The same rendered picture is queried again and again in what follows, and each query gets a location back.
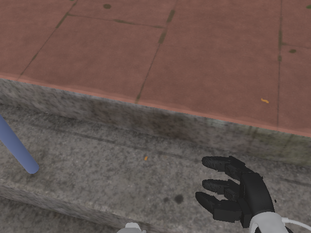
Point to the robot right hand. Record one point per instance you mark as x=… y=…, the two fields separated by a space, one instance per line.
x=245 y=200

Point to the robot right forearm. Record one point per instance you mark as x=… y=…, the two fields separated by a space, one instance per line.
x=268 y=222

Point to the robot left shin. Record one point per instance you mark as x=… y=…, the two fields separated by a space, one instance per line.
x=132 y=225

